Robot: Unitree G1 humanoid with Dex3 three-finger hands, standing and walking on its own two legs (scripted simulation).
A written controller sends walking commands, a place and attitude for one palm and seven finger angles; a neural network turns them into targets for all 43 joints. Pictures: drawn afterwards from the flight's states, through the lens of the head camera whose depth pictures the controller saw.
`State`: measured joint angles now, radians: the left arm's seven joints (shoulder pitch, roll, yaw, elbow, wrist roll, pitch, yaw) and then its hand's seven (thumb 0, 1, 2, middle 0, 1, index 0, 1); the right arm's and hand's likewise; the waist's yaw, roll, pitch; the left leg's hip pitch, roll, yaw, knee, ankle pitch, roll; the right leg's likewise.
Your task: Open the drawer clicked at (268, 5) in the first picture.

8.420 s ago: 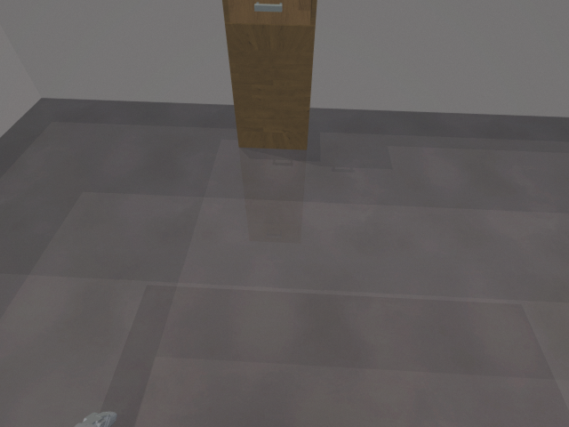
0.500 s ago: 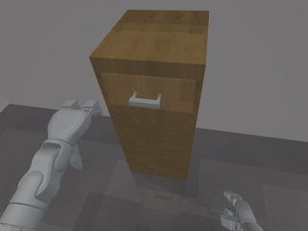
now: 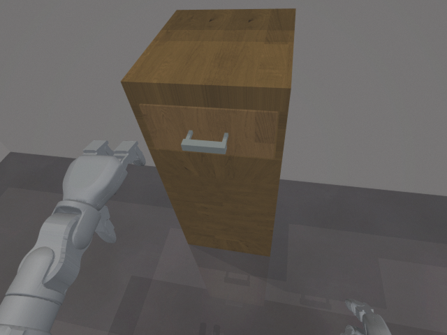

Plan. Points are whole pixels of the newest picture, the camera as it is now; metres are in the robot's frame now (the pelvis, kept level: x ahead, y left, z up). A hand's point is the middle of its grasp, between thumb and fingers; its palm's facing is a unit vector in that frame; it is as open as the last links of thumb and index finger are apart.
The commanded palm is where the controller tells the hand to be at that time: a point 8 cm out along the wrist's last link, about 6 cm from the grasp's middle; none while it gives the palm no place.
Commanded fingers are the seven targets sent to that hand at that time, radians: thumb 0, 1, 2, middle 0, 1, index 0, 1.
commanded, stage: move the hooked fingers above the handle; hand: left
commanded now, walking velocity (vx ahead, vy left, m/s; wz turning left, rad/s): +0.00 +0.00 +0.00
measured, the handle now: (205, 140) +0.56 +0.14 -0.01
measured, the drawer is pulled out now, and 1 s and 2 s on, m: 0.00 0.00 0.00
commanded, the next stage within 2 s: none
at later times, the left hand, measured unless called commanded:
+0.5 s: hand (149, 170) +0.38 +0.20 +0.08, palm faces +0.00 -0.03 -1.00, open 13.8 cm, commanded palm +0.36 +0.21 +0.14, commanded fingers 0.00 -0.50 0.30 -0.30 -1.20 -0.30 -1.20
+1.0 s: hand (178, 153) +0.45 +0.17 +0.06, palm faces -0.02 -0.01 -1.00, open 13.8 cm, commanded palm +0.43 +0.17 +0.12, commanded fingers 0.00 -0.50 0.30 -0.30 -1.20 -0.30 -1.20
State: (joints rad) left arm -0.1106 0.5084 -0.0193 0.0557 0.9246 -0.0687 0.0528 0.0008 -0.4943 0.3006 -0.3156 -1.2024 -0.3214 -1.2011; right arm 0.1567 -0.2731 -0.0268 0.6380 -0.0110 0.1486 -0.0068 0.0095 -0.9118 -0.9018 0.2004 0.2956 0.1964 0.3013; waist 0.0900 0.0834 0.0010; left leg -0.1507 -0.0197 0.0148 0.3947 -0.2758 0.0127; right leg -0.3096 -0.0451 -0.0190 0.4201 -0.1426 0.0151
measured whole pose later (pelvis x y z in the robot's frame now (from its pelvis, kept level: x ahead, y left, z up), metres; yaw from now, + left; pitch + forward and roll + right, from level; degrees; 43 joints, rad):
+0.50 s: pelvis +0.00 +0.00 +0.00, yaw +0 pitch +5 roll +1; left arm -0.44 0.46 -0.11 0.46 0.98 -0.10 0.09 0.00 -0.49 0.30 -0.31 -1.20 -0.32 -1.20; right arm 0.21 -0.26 -0.02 0.65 0.00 0.14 -0.04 0.01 -0.91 -0.90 0.20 0.30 0.20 0.30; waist 0.04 0.06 -0.02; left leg -0.24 -0.02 0.02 0.43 -0.28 0.01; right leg -0.40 -0.04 -0.01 0.45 -0.14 0.01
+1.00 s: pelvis +0.01 +0.00 -0.01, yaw +0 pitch +9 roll +1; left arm -0.67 0.36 -0.19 0.74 1.04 -0.03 0.18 0.00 -0.49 0.30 -0.32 -1.20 -0.32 -1.20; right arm 0.22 -0.24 -0.03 0.67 -0.01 0.14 -0.03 0.01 -0.91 -0.90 0.20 0.30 0.20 0.30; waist 0.00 0.06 -0.07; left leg -0.32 -0.02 0.02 0.49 -0.33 0.01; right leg -0.49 -0.05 -0.01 0.52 -0.19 0.02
